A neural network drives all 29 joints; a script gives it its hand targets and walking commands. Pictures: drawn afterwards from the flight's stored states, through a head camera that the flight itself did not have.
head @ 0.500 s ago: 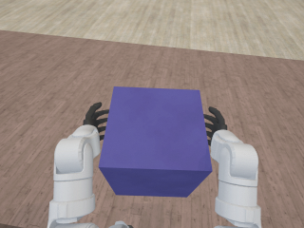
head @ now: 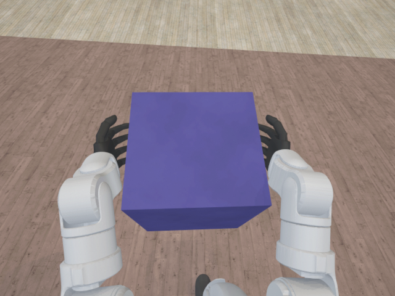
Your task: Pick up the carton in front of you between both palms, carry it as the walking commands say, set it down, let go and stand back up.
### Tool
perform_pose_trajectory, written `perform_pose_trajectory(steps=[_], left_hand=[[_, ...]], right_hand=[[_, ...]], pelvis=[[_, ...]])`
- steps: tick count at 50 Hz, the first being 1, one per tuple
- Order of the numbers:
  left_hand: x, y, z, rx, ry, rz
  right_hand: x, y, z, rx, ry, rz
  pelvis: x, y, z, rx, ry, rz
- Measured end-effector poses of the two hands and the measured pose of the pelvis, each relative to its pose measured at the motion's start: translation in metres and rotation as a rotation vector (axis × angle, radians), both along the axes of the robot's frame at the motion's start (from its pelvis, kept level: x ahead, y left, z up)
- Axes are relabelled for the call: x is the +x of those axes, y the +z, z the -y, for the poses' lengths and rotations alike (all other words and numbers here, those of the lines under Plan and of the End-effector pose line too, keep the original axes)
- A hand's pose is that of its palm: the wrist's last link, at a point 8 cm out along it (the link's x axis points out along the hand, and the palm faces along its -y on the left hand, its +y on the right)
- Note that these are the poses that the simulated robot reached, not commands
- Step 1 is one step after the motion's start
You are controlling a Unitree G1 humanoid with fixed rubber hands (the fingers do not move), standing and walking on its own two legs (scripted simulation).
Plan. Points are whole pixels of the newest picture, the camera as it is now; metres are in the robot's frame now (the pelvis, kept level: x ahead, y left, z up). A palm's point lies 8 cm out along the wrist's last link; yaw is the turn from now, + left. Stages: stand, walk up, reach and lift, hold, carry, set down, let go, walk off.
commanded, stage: carry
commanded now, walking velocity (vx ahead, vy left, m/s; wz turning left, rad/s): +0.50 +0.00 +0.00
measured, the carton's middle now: (193, 170) +0.36 -0.03 +0.04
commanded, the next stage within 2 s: none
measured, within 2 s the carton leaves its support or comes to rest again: neither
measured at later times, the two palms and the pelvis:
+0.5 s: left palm (127, 68) +0.68 +0.12 +0.06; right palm (235, 70) +0.68 -0.18 +0.05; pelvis +0.33 -0.05 -0.04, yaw -1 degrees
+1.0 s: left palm (166, 27) +1.01 +0.01 +0.00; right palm (244, 31) +1.00 -0.29 -0.01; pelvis +0.66 -0.12 -0.12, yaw -1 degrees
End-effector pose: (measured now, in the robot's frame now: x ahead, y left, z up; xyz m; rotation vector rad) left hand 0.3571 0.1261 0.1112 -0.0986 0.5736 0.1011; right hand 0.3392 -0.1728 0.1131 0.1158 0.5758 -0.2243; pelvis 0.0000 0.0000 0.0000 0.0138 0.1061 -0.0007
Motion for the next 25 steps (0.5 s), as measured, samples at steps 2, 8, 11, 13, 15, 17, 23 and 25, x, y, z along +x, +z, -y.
perform_pose_trajectory(steps=[2, 8, 11, 13, 15, 17, 23, 25], left_hand=[[0.032, -0.002, 0.003, 0.022, 0.012, 0.025], [0.100, -0.035, -0.003, 0.073, 0.080, -0.084], [0.124, -0.053, -0.007, 0.033, 0.129, -0.158], [0.144, -0.057, -0.008, 0.025, 0.149, -0.164], [0.168, -0.058, -0.009, 0.026, 0.160, -0.153], [0.194, -0.056, -0.008, 0.025, 0.163, -0.140], [0.287, -0.049, 0.003, 0.039, 0.123, -0.088], [0.321, -0.046, 0.008, 0.041, 0.104, -0.050]], right_hand=[[0.038, -0.005, 0.004, -0.008, 0.030, 0.022], [0.130, -0.046, -0.003, 0.014, 0.118, -0.083], [0.163, -0.061, -0.007, 0.017, 0.136, -0.156], [0.187, -0.066, -0.009, 0.025, 0.144, -0.163], [0.212, -0.069, -0.009, 0.028, 0.152, -0.153], [0.237, -0.070, -0.008, 0.028, 0.154, -0.138], [0.315, -0.069, 0.003, 0.036, 0.118, -0.085], [0.345, -0.067, 0.008, 0.038, 0.099, -0.049]], pelvis=[[0.038, -0.018, 0.008, 0.022, 0.006, 0.021], [0.117, -0.038, 0.027, 0.010, 0.010, 0.022], [0.150, -0.031, 0.038, 0.023, 0.018, 0.010], [0.172, -0.028, 0.043, 0.033, 0.022, 0.005], [0.194, -0.025, 0.047, 0.041, 0.021, -0.001], [0.218, -0.023, 0.050, 0.045, 0.017, -0.006], [0.301, -0.029, 0.049, 0.040, -0.006, -0.007], [0.334, -0.039, 0.048, 0.030, -0.015, 0.002]])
